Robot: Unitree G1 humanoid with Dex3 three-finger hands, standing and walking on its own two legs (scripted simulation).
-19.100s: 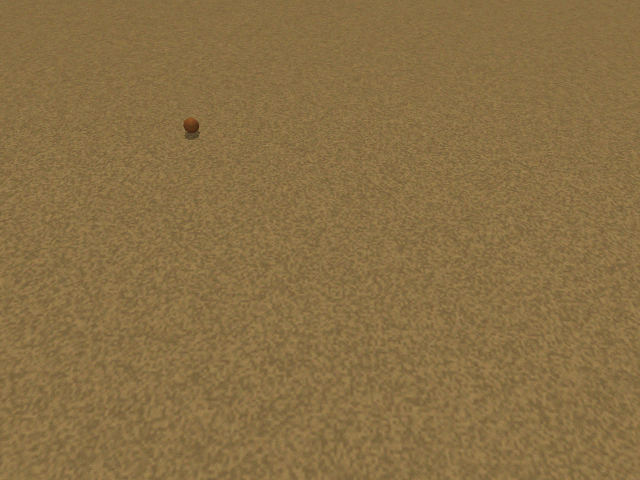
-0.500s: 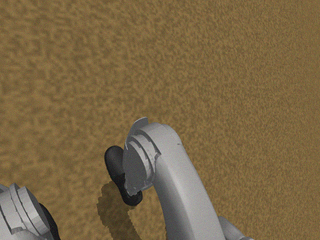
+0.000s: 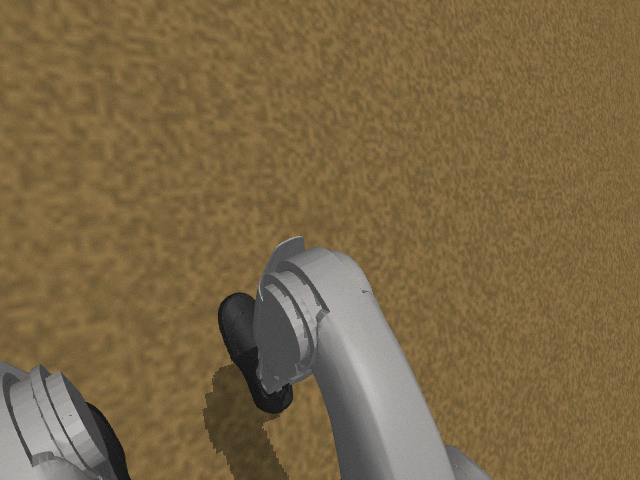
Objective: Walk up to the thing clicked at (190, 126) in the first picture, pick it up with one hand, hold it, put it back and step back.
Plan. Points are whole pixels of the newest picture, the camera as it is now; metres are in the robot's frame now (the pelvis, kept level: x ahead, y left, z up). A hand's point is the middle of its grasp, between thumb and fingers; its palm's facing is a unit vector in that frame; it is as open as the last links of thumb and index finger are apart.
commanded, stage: settle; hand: left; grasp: from above
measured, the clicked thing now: out of the picture +0.52 +0.33 -0.26
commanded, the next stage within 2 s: lift in 0.68 s
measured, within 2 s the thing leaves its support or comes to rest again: neither
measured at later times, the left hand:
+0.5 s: hand out of the picture +0.50 +0.33 -0.15, palm faces -0.42 -0.11 -0.90, open 10.0 cm
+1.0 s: hand out of the picture +0.48 +0.33 -0.10, palm faces -0.43 -0.13 -0.89, open 10.0 cm
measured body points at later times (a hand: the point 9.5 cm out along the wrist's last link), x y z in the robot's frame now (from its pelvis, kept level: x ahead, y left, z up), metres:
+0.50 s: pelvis +0.00 -0.01 +0.02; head +0.26 +0.11 +0.37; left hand +0.52 +0.33 -0.10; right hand +0.06 -0.28 -0.05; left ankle +0.05 +0.12 -0.28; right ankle +0.14 -0.12 -0.28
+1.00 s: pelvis -0.01 -0.01 +0.04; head +0.24 +0.09 +0.40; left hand +0.50 +0.33 -0.05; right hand +0.04 -0.28 -0.04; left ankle +0.05 +0.12 -0.28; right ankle +0.14 -0.12 -0.28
